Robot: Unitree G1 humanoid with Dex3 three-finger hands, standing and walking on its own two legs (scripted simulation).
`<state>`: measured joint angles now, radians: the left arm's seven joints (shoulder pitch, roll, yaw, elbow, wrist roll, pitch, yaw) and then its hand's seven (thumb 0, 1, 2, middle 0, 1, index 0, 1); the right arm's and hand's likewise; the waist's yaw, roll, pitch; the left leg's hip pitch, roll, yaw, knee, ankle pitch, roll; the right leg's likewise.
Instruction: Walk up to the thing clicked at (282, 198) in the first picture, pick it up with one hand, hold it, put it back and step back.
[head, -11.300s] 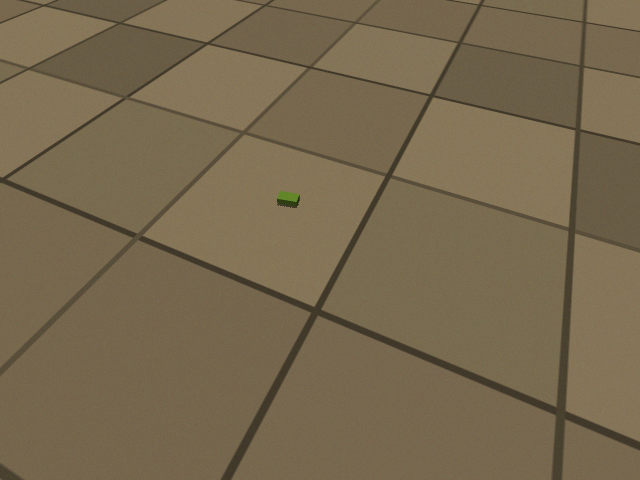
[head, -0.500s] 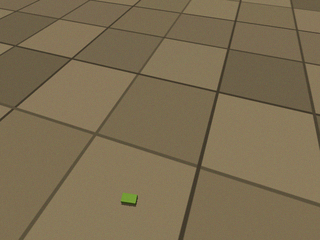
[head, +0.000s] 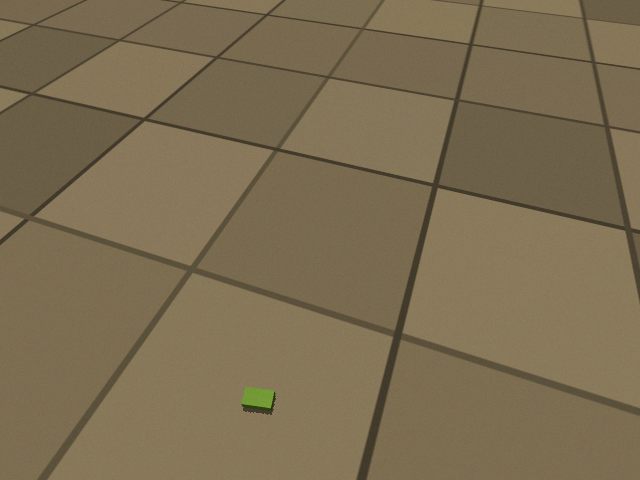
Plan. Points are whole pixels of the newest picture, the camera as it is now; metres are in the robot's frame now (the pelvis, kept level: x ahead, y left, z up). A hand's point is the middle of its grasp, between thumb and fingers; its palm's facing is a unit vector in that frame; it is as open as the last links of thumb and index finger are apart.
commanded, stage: stand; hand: left
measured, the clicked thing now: (258, 398) +0.46 +0.23 -0.77
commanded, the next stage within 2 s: walk up in 0.72 s
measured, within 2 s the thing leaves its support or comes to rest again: neither
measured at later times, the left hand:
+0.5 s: hand out of the picture +0.07 +0.26 -0.16, palm faces -0.02 -0.94 -0.35, open 7.4 cm
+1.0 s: hand out of the picture +0.07 +0.30 -0.18, palm faces -0.01 -0.92 -0.38, open 7.4 cm
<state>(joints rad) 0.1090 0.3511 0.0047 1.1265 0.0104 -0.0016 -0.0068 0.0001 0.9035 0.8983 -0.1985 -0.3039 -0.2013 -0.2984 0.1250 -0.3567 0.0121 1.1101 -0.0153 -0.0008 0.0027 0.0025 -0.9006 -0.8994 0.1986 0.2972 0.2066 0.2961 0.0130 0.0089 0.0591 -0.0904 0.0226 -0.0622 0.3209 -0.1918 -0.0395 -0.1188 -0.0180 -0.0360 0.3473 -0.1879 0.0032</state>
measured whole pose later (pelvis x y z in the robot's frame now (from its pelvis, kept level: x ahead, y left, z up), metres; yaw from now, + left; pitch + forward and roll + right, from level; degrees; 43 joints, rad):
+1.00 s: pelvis -0.05 +0.04 -0.02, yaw +1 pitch -1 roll +0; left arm 0.04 0.38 0.06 0.96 0.02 0.06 0.01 0.00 0.90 0.90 -0.20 -0.30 -0.20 -0.30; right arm 0.11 -0.41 -0.05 0.98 -0.01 0.05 0.01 0.00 -0.90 -0.90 0.20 0.30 0.21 0.30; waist 0.00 -0.02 0.17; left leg -0.31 -0.03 -0.02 0.77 -0.44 0.04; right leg -0.34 -0.09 -0.01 0.62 -0.25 0.03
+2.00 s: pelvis -0.27 +0.04 -0.02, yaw -2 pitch -3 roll -1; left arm 0.15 0.38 0.09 0.77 0.02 0.11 0.00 0.00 0.90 0.90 -0.20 -0.30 -0.20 -0.30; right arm 0.19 -0.35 -0.03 0.85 -0.05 0.02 -0.03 0.00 -0.90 -0.90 0.20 0.30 0.21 0.30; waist 0.02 -0.06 0.16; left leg -0.27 0.02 -0.02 0.59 -0.28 0.01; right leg -0.49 0.12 0.15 1.22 -0.51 -0.01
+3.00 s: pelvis -0.32 +0.01 -0.02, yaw +0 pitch -2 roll +0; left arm 0.14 0.32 0.03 0.98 0.03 -0.03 0.00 0.00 0.90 0.90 -0.20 -0.30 -0.20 -0.30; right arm 0.18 -0.39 -0.05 0.99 -0.02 0.00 0.01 0.00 -0.90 -0.90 0.20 0.30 0.21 0.30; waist 0.02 0.03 0.07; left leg -0.22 0.01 -0.04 0.58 -0.37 0.01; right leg -0.23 -0.04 -0.03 0.56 -0.30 0.01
